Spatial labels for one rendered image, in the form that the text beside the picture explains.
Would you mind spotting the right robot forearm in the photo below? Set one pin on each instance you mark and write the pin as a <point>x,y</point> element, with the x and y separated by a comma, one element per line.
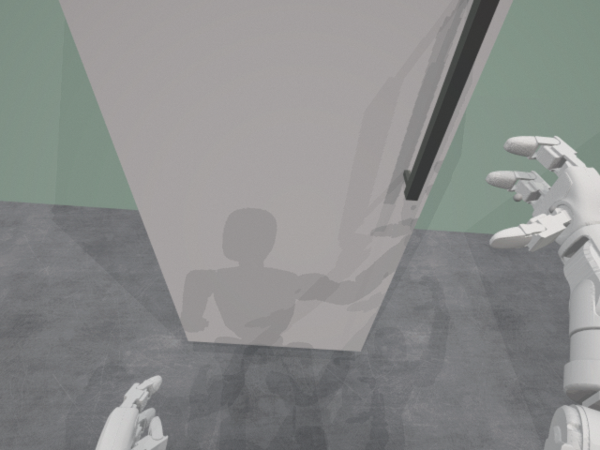
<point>580,254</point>

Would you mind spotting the right robot hand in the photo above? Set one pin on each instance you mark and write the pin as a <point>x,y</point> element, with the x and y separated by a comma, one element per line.
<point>576,193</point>

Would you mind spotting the left robot hand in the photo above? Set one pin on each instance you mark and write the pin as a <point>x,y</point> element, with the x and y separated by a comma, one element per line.
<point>126,424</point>

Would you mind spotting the right robot upper arm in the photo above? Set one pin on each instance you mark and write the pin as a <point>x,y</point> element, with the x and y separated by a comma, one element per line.
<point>574,427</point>

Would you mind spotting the fridge door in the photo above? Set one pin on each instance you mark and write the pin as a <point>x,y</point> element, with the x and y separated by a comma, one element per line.
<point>264,143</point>

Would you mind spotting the handle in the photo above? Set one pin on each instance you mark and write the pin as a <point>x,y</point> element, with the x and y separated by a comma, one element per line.
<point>472,36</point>

